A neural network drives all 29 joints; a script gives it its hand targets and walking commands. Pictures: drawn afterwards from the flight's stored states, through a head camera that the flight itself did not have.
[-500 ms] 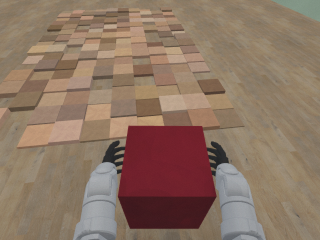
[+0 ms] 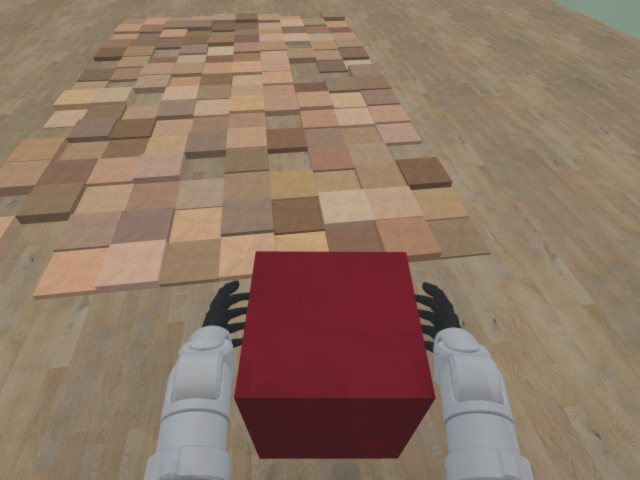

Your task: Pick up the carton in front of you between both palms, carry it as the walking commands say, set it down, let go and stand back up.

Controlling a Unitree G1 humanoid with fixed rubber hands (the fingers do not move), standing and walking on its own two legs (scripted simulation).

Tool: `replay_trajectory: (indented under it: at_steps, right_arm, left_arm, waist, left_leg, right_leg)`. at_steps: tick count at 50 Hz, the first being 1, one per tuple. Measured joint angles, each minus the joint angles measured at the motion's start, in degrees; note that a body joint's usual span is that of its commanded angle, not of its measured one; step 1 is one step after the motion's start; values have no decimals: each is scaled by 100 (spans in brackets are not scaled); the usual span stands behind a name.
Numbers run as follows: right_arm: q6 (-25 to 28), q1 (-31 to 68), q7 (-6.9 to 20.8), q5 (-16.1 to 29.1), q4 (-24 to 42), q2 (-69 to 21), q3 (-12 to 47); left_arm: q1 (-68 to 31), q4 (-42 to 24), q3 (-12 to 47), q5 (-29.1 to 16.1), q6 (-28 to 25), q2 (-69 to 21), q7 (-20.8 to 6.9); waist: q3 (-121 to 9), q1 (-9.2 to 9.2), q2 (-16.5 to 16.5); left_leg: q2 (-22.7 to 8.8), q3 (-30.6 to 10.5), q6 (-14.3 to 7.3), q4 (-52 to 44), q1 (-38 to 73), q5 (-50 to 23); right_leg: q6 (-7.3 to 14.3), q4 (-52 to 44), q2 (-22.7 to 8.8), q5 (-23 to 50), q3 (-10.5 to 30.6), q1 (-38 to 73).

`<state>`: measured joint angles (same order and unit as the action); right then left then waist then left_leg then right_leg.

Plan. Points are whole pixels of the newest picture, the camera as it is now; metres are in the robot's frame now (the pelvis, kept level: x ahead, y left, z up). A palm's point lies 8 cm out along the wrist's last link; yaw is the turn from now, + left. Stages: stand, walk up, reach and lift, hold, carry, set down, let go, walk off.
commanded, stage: reach and lift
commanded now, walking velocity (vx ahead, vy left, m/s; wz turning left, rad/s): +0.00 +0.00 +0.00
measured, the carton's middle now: (329, 359) +0.30 +0.00 -0.04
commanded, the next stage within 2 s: hold in 0.26 s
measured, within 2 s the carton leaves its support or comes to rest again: neither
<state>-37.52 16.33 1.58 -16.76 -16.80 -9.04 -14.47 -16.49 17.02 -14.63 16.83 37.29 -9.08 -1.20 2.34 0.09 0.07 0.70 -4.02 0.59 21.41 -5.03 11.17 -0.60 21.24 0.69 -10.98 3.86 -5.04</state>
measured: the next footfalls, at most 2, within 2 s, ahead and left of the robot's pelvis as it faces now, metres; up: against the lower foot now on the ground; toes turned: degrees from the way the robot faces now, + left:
left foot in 1.80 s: +0.15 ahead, +0.10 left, +0.00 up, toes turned +9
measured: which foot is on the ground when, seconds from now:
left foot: down 0.00-1.00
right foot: down 0.00-1.00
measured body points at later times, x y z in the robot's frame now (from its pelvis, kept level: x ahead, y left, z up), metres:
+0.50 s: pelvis +0.00 +0.00 +0.00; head -0.04 +0.00 +0.45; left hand +0.29 +0.15 +0.04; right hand +0.29 -0.15 +0.04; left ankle +0.01 +0.13 -0.75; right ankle +0.01 -0.13 -0.75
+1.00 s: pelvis -0.01 +0.00 +0.00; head -0.05 +0.00 +0.45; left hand +0.30 +0.15 +0.04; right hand +0.30 -0.15 +0.04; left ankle +0.01 +0.13 -0.75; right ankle +0.01 -0.13 -0.75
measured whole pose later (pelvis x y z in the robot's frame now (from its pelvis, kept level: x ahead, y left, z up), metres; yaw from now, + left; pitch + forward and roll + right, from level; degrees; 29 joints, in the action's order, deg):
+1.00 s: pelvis -0.01 +0.00 +0.00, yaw +0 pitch -8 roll +0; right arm -43.3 16.6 1.6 -16.1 -12.8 -9.1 -13.7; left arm -16.7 12.9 -14.1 16.2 43.0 -9.1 -1.3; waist 3.1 0.0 0.0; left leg 0.8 -4.0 0.6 20.6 -1.9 10.5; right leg -0.7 20.6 0.6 -10.4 4.0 -2.0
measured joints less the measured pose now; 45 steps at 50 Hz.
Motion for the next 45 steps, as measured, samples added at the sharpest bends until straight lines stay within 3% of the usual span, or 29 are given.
replay_trajectory:
  at_steps: [21,45]
  right_arm:
    - [-489,-326,-75,207,688,75,366]
    - [-562,89,-3,64,345,-21,8]
  left_arm:
    - [336,-691,361,-228,483,78,80]
    - [-82,-352,-12,-59,558,-20,-6]
  waist:
    - [-48,-7,-3]
    - [87,-3,-5]
  left_leg:
    - [2,4,-7,-247,343,-92]
    - [10,1,-3,-29,274,-66]
  right_leg:
    - [-10,-241,-16,88,12,338]
    - [-8,-15,-7,60,14,267]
